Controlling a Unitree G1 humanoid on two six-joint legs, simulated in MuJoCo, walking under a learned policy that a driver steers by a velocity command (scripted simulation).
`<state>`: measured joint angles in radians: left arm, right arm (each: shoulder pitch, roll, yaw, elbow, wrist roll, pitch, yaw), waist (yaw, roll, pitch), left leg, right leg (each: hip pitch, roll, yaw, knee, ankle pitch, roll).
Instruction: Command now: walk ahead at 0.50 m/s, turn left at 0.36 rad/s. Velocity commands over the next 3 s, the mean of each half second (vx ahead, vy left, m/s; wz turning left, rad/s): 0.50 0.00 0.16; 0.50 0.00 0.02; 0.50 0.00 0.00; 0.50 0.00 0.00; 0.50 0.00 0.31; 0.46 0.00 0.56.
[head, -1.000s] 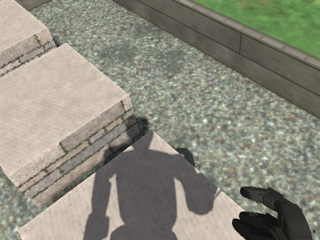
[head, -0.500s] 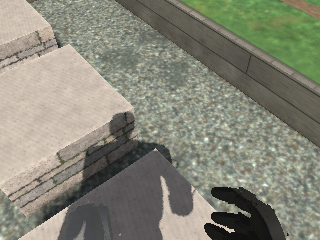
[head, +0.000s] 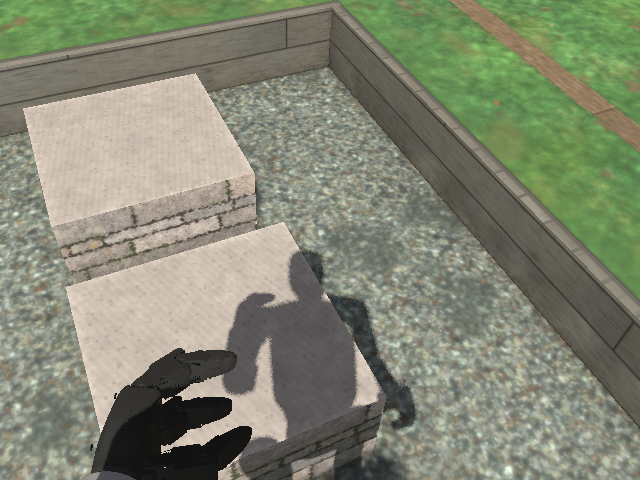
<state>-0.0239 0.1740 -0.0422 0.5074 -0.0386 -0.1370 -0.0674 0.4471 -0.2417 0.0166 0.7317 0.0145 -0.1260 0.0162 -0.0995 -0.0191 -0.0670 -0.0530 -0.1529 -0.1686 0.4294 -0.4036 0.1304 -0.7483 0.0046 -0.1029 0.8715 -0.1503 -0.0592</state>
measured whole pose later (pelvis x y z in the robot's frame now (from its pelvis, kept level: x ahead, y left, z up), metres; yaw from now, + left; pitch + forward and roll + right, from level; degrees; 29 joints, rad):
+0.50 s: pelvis +0.26 -0.01 +0.01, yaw +5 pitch +0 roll -1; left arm 0.43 0.21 0.01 0.73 -0.02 -0.10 -0.09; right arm 0.26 -0.19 0.05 0.68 0.01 -0.09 0.00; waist 0.02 0.02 -0.09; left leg -0.48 0.07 0.17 1.09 -0.41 0.09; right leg -0.10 0.06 -0.14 0.40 -0.31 -0.10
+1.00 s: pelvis +0.54 +0.04 -0.04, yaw +5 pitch +2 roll -1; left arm -0.07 0.08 -0.06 0.56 -0.06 -0.16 -0.13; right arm 0.79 -0.11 0.02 1.11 0.01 -0.12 0.12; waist -0.15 -0.04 -0.01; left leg 0.37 -0.12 0.11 0.23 -0.50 0.05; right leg -0.87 0.05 -0.17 0.76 0.00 -0.13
